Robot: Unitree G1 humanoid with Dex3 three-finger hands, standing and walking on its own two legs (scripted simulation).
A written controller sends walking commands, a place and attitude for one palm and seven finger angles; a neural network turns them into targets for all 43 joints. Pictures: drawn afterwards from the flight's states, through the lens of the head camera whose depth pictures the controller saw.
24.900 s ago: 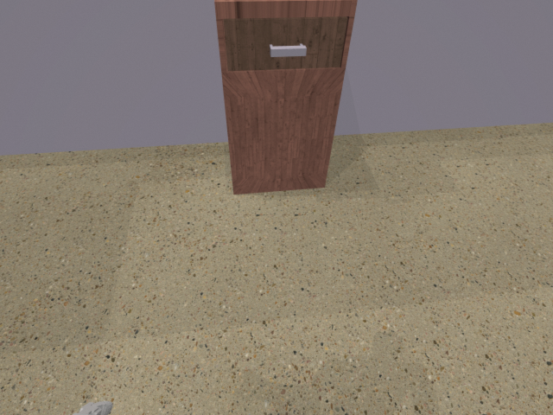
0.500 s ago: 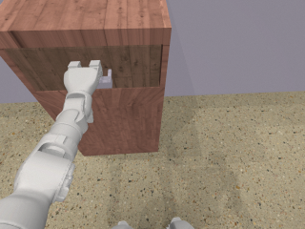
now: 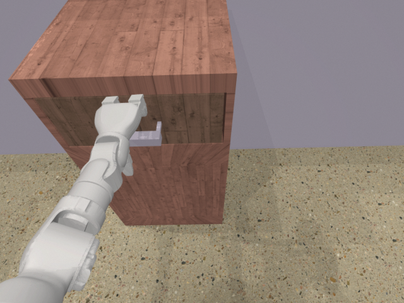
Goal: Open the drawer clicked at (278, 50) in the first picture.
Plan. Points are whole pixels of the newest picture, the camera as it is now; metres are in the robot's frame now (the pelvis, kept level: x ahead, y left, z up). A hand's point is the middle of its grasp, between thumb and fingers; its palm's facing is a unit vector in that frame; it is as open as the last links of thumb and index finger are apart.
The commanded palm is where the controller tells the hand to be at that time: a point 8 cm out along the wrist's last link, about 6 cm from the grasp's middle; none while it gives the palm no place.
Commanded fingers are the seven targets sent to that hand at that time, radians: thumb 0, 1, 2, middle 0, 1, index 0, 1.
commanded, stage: lift the fingers back up to retry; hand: left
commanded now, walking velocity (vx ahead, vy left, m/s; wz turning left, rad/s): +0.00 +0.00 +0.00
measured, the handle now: (136, 132) +0.52 +0.17 +0.00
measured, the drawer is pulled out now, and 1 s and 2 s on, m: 0.00 0.00 0.00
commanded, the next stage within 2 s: re-aim the fingers above the handle in 0.04 s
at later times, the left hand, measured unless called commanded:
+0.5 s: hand (131, 144) +0.43 +0.15 +0.06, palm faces -0.03 -0.01 -1.00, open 13.9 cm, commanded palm +0.41 +0.16 +0.12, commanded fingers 0.00 -0.50 0.30 -0.30 -1.20 -0.30 -1.20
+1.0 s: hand (130, 146) +0.43 +0.15 +0.06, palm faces -0.04 -0.04 -1.00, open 13.9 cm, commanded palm +0.42 +0.17 +0.12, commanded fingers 0.00 -0.50 0.30 -0.30 -1.20 -0.30 -1.20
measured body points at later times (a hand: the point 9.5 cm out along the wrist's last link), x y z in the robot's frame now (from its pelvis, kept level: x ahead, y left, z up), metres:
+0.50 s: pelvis -0.01 -0.01 +0.00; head +0.04 -0.03 +0.45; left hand +0.42 +0.15 +0.12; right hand +0.10 -0.27 -0.13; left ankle -0.03 +0.11 -0.72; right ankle -0.04 -0.11 -0.72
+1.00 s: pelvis -0.02 -0.01 +0.00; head +0.03 -0.02 +0.45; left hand +0.42 +0.15 +0.11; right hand +0.03 -0.28 -0.13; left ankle -0.03 +0.11 -0.72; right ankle -0.04 -0.11 -0.72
